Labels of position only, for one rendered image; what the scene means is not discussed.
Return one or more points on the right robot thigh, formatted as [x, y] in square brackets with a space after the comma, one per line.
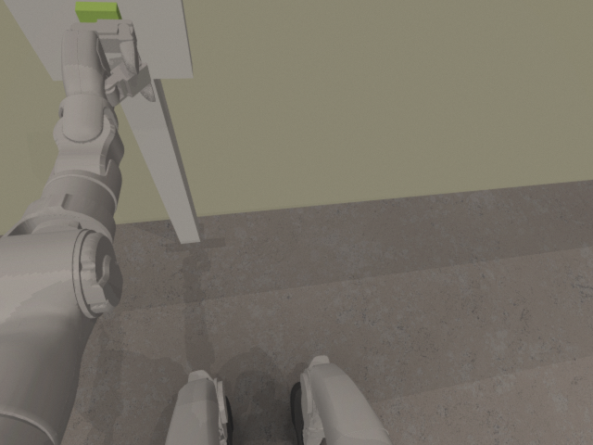
[347, 416]

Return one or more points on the left robot upper arm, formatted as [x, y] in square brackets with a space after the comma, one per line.
[53, 287]

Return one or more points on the robot left hand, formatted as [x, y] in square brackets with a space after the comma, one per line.
[84, 65]

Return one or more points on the button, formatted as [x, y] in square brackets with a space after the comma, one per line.
[92, 11]

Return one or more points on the robot right foot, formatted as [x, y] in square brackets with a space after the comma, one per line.
[296, 411]

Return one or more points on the panel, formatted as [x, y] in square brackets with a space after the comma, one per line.
[162, 43]

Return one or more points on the left robot forearm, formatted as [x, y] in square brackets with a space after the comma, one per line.
[83, 189]

